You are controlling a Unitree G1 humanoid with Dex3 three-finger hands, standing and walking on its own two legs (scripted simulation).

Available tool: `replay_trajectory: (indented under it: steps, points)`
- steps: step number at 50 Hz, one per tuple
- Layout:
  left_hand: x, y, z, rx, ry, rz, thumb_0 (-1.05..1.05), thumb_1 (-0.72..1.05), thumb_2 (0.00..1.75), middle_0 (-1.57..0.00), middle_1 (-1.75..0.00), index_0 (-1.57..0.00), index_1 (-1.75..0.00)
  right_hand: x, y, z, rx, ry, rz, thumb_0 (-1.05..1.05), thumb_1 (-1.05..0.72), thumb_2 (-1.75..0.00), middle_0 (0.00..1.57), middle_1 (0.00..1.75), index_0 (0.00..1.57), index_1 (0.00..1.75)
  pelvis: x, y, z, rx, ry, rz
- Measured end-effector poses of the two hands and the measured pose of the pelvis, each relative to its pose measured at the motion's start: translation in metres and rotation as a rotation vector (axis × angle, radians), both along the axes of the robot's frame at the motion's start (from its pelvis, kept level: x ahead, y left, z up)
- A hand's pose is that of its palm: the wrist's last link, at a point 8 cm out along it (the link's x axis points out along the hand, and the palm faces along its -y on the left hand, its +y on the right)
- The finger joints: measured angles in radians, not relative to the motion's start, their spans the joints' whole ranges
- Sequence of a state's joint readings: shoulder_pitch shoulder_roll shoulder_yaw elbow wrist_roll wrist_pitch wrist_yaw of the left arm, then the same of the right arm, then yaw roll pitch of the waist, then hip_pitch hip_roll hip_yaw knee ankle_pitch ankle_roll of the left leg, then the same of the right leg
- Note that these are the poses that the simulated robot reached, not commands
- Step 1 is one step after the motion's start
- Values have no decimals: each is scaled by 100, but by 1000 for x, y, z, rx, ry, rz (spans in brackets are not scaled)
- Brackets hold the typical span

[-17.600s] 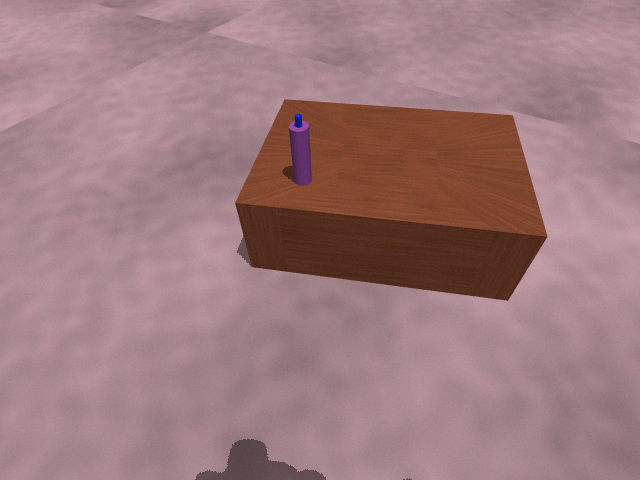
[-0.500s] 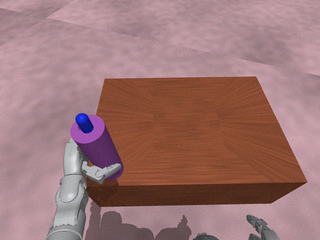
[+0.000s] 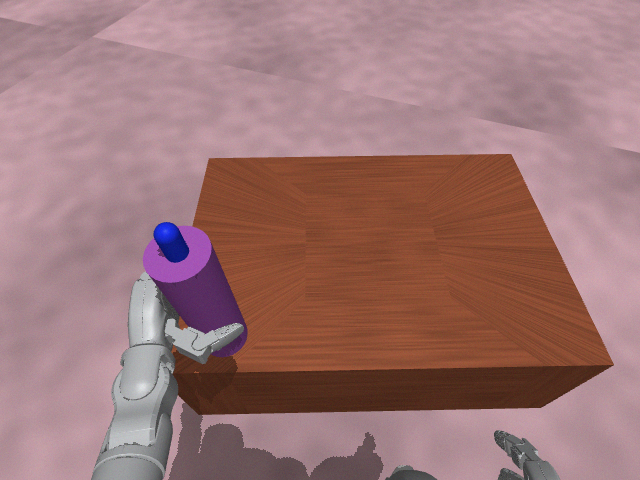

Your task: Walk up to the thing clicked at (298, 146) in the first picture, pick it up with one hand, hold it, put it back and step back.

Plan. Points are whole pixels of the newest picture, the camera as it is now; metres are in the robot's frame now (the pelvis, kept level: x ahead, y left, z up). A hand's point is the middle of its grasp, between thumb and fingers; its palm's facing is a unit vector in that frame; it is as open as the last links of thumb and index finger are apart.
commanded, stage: hold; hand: left
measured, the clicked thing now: (201, 294) +0.32 +0.16 +0.08
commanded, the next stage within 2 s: crouch in 0.04 s
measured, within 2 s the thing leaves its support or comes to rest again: neither
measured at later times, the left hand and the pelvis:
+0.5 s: hand (219, 299) +0.38 +0.17 -0.04, palm faces +0.10 -0.99 -0.04, open 9.9 cm; pelvis -0.02 -0.01 -0.04, yaw +0 degrees
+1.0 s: hand (235, 285) +0.46 +0.18 -0.14, palm faces +0.16 -0.99 -0.03, open 9.9 cm; pelvis -0.04 +0.00 -0.14, yaw -1 degrees
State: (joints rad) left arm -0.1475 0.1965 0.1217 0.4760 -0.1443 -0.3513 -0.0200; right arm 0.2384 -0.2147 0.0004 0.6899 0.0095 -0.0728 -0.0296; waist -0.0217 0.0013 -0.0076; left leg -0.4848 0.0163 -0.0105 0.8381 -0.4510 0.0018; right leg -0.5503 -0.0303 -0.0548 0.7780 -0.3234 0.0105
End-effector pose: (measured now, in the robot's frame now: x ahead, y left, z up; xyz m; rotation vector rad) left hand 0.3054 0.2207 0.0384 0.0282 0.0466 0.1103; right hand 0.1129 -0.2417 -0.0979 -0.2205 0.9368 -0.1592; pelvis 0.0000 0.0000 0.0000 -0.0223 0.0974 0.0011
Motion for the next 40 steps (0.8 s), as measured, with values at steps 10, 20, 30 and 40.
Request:
replay_trajectory:
  steps: [10,20,30,40]
  points:
    - [1,-1,-2,-4,12,6,-5,-56,103,-79,-121,-85,-126,-2,-1,-1,3,7,3,1,-92,-90,20,29,20,30,-1,-2,0,1,0,2]
    - [19,-1,-35,-5,40,-3,-5,-57,103,-81,-119,-87,-123,-15,-10,-15,-21,52,23,1,-90,-89,20,30,20,30,-14,-5,-13,4,65,7]
    - [71,5,-106,-8,27,11,-5,-57,103,-81,-118,-88,-123,-62,-27,-72,-67,219,19,1,-89,-89,20,29,20,30,-27,-6,-69,-4,259,5]
    - [108,4,-155,-3,30,9,-5,-56,103,-81,-118,-87,-122,-113,-23,-129,-40,403,-37,1,-90,-90,20,29,20,30,-33,-3,-116,-11,374,-2]
